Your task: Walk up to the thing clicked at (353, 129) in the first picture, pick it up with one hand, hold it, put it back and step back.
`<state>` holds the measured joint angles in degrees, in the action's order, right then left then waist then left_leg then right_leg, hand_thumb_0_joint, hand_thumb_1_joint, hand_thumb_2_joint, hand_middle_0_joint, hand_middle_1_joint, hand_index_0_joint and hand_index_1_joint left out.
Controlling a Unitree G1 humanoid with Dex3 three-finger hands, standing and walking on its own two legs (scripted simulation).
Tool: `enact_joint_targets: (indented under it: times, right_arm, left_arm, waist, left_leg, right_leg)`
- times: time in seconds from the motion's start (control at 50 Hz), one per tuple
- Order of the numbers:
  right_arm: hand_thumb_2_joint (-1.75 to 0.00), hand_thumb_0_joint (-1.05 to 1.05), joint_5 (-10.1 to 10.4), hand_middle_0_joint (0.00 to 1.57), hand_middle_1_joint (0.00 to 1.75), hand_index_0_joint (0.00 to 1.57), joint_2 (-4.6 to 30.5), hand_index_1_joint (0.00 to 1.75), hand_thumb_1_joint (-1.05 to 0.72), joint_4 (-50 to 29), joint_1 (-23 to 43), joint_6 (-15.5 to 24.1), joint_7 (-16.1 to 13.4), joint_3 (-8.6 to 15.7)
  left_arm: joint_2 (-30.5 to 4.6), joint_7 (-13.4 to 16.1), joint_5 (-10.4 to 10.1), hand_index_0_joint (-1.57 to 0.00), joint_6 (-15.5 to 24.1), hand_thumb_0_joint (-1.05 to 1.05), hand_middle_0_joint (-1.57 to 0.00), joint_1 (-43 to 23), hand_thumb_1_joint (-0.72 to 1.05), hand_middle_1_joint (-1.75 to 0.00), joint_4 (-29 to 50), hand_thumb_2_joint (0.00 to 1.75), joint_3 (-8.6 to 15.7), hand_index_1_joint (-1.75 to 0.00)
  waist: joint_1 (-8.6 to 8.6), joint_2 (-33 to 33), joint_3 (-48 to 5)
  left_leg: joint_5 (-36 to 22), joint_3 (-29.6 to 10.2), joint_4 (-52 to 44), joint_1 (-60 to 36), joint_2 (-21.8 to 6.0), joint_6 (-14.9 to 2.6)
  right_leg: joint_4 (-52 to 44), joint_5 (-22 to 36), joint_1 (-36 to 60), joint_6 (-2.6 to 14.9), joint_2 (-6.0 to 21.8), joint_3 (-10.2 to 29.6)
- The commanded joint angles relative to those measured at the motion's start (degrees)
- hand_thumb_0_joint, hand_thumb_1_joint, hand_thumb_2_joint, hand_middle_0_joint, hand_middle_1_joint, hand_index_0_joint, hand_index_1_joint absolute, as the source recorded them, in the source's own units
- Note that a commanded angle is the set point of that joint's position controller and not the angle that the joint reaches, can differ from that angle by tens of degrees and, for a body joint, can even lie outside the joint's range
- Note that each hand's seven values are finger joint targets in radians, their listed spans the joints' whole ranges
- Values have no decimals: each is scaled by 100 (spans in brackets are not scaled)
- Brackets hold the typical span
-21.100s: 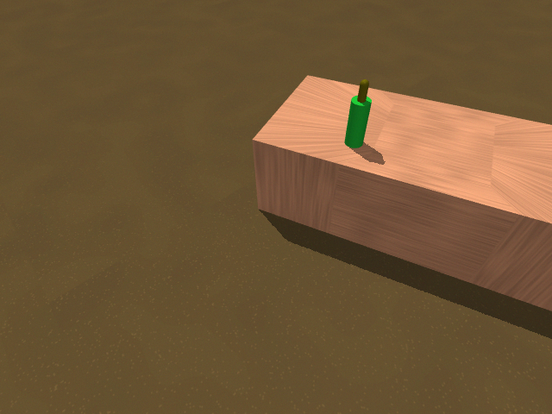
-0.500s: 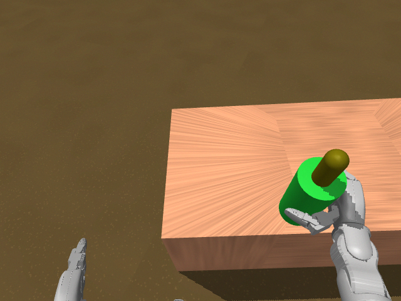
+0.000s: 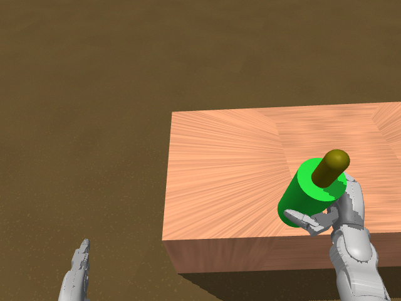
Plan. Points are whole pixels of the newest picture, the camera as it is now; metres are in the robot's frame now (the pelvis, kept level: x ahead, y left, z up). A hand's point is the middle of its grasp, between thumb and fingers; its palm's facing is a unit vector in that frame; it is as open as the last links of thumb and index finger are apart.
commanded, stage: hold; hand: right
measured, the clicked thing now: (311, 190) +0.31 -0.15 +0.08
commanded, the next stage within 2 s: crouch in 1.92 s
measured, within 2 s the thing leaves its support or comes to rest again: neither
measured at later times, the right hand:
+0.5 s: hand (309, 200) +0.32 -0.16 +0.04, palm faces +0.14 +0.99 -0.03, open 10.4 cm
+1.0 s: hand (307, 198) +0.32 -0.16 +0.04, palm faces +0.14 +0.99 -0.02, open 10.4 cm
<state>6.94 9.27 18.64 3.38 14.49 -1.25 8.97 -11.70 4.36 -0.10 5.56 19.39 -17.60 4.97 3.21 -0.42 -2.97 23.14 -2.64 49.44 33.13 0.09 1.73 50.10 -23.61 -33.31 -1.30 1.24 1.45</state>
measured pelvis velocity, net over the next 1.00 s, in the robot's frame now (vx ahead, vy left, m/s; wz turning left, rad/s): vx -0.01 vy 0.00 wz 0.00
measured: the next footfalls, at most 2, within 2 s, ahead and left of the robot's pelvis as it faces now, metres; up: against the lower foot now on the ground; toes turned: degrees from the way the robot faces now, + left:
none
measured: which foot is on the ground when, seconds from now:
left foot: down 0.00-1.00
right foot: down 0.00-1.00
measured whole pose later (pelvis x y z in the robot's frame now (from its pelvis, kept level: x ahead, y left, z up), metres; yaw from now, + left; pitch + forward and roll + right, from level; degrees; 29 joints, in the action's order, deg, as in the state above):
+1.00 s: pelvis -0.01 +0.00 +0.00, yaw +0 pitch +6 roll +0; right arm 7.1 9.1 21.7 5.1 15.8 -0.8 9.3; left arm -12.0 4.6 0.1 7.2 19.1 -18.6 5.1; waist 3.4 -0.6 -2.6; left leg 22.2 -2.8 49.4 33.6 0.2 1.6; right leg 49.7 -22.6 -33.6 -1.5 1.3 1.3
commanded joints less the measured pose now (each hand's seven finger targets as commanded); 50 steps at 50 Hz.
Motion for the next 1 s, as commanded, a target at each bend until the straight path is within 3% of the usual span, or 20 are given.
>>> enact_joint_targets:
  times: [0.0,0.02,0.08,0.14,0.22,0.28,0.34,0.38,0.4,0.46,0.48,0.5,0.58,0.64,0.7,0.74,0.82,0.86,0.92,0.98]
  right_arm:
    - [-133,0,257,120,143,127,824,143,2,-1966,2337,854,12,450]
    - [-133,0,231,121,144,128,986,144,0,-2867,3092,961,-2,399]
    - [-136,0,178,124,147,131,675,147,-4,-1207,1309,663,39,281]
    - [-134,0,236,122,145,129,860,145,-1,-2651,3040,917,51,297]
    - [-134,0,217,123,145,130,636,145,-3,-1427,1702,766,71,292]
    - [-134,0,247,122,145,129,822,145,-2,-2644,2817,950,52,288]
    - [-134,0,208,123,145,129,503,145,-2,-968,1643,765,96,221]
    - [-134,0,234,123,145,129,991,145,-2,-2314,2832,1001,59,466]
    - [-135,0,194,124,146,130,995,146,-3,-2655,2902,1024,33,401]
    - [-136,0,185,123,146,130,598,146,-4,-1506,1594,853,62,208]
    - [-134,0,230,123,145,129,498,145,-3,-1664,1962,909,72,187]
    - [-135,0,261,122,145,129,885,145,-2,-2743,3010,1064,18,369]
    - [-137,0,209,124,148,131,660,148,-1,-1281,1634,838,42,349]
    - [-135,0,218,124,146,130,956,146,-5,-2660,2797,1008,29,359]
    - [-136,0,187,124,147,131,546,147,-3,-1299,1729,807,74,148]
    - [-136,0,248,123,146,130,695,146,-1,-2427,2923,986,68,219]
    - [-134,0,209,123,146,130,678,146,-1,-1245,2014,807,74,301]
    - [-134,0,220,123,145,130,952,145,-2,-2241,2934,983,60,454]
    - [-134,0,179,123,145,130,697,145,-3,-1421,1852,812,43,299]
    - [-134,0,229,122,145,129,969,145,-1,-2273,2999,1047,32,466]
  left_arm:
    - [-865,61,15,-5,340,0,-5,-479,-54,-6,1117,4,413,-5]
    - [-759,80,6,-5,373,0,-5,-570,-54,-6,1343,4,341,-5]
    - [-899,80,25,-5,246,0,-5,292,-54,-6,424,5,530,-5]
    - [-672,52,6,-5,382,0,-5,-644,-54,-6,1129,4,278,-5]
    - [-865,66,15,-6,371,0,-5,-143,-54,-6,804,4,407,-5]
    - [-596,74,14,-5,416,0,-5,-324,-54,-6,1106,4,161,-5]
    - [-699,69,28,-5,356,0,-5,-98,-54,-6,591,5,317,-5]
    - [-1094,101,40,-6,463,0,-5,-636,-54,-6,1212,4,639,-5]
    - [-865,90,49,-5,430,0,-5,-352,-54,-6,1088,4,416,-5]
    - [-642,32,39,-6,359,0,-5,169,-54,-6,439,5,286,-6]
    - [-451,4,20,-5,431,0,-5,-330,-54,-6,959,5,42,-6]
    - [-662,44,25,-5,472,0,-5,-591,-55,-6,1142,5,265,-5]
    - [-832,79,34,-5,379,0,-5,-101,-55,-6,659,5,402,-6]
    - [-856,114,35,-5,452,0,-5,-511,-54,-5,1156,4,413,-5]
    - [-749,84,29,-6,380,0,-5,6,-54,-6,527,4,367,-5]
    - [-697,86,41,-5,489,0,-5,-532,-55,-6,1234,4,259,-5]
    - [-829,102,40,-5,429,0,-5,-109,-54,-6,620,4,381,-5]
    - [-695,100,25,-5,508,0,-5,-564,-54,-5,1201,4,273,-5]
    - [-790,111,36,-5,413,0,-5,139,-54,-6,628,4,394,-5]
    - [-555,61,18,-5,486,0,-5,-555,-54,-5,1054,4,153,-5]
  waist:
    - [0,190,-1941]
    - [-1,525,-2382]
    - [18,227,-1388]
    - [59,478,-2040]
    - [-6,8,-1608]
    - [-29,409,-2226]
    - [85,-1,-1348]
    - [64,420,-2207]
    - [-3,568,-2267]
    - [-49,332,-1512]
    - [-20,153,-1769]
    - [10,457,-2245]
    - [36,-46,-1522]
    - [21,536,-2182]
    - [56,142,-1328]
    - [85,297,-2233]
    - [34,111,-1324]
    - [-3,280,-2030]
    - [-1,181,-1502]
    - [-64,459,-2002]
  left_leg:
    - [-1454,276,-722,-652,16,-72]
    - [-1571,260,-694,-776,19,-100]
    - [-1521,347,-741,-509,69,-89]
    - [-1361,295,-742,-574,38,-102]
    - [-1224,395,-759,-469,94,-85]
    - [-1561,333,-700,-702,63,-107]
    - [-1358,313,-746,-354,51,-65]
    - [-1420,281,-699,-584,28,-91]
    - [-1451,304,-690,-610,46,-114]
    - [-1396,334,-709,-471,61,-101]
    - [-1494,323,-723,-596,52,-79]
    - [-1528,276,-677,-705,34,-104]
    - [-1374,287,-761,-542,52,-64]
    - [-1143,298,-767,-593,59,-118]
    - [-1036,341,-796,-316,70,-93]
    - [-1488,288,-730,-669,29,-83]
    - [-1073,319,-803,-349,41,-79]
    - [-1173,266,-789,-620,16,-87]
    - [-1160,319,-782,-477,61,-90]
    - [-1218,299,-707,-591,35,-119]
  right_leg:
    - [-689,1153,921,173,-100,-190]
    - [-691,1319,1313,146,-86,-190]
    - [-766,1370,976,147,-90,-176]
    - [-762,1086,1143,158,-67,-179]
    - [-849,1078,1049,142,-43,-103]
    - [-759,1424,1367,120,-63,-150]
    - [-724,1115,749,191,-89,-188]
    - [-733,1138,1182,151,-69,-178]
    - [-754,1276,1411,125,-57,-166]
    - [-757,1277,968,135,-94,-164]
    - [-707,1289,961,163,-97,-173]
    - [-691,1260,1144,148,-90,-178]
    - [-693,1066,826,195,-100,-184]
    - [-837,876,1263,134,-72,-162]
    - [-850,799,888,154,-68,-159]
    - [-713,1169,1188,159,-79,-186]
    - [-804,793,804,171,-83,-168]
    - [-768,881,1070,163,-80,-179]
    - [-834,900,930,155,-89,-186]
    - [-788,966,1032,128,-77,-177]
